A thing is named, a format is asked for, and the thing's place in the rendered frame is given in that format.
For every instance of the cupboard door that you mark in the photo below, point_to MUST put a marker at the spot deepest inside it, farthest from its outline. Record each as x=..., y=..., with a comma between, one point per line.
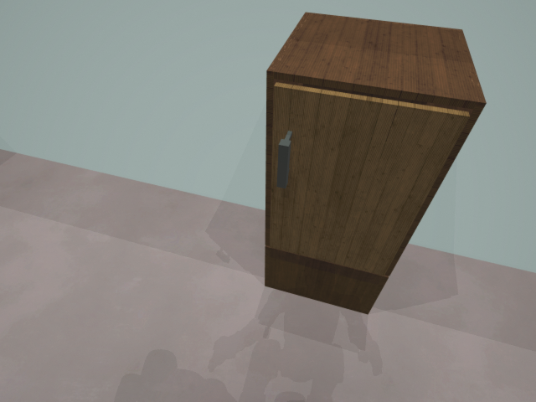
x=361, y=167

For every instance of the handle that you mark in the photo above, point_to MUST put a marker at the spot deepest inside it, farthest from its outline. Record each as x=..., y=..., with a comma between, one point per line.
x=284, y=151

